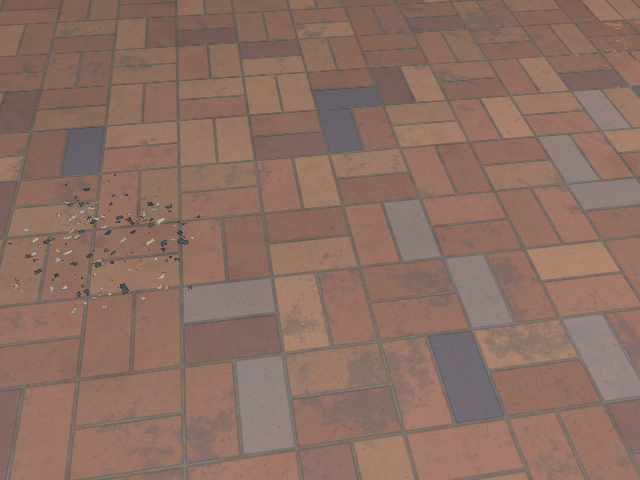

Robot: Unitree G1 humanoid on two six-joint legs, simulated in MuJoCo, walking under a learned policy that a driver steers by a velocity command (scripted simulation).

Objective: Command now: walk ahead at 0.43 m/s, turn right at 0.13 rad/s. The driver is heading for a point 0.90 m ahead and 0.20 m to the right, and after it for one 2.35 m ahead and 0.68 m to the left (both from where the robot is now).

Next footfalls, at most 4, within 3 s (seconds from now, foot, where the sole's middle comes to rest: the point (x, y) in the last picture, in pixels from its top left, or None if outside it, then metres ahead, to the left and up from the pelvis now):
0.26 right None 0.32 -0.13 -0.77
0.76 left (315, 428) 0.63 0.00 -0.77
1.26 right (456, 357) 0.80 -0.34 -0.77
1.80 left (373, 248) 1.14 -0.18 -0.77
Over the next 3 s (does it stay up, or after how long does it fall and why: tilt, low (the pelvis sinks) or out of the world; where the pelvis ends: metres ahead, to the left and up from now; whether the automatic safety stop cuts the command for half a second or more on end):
stays up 1.56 -0.12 0.00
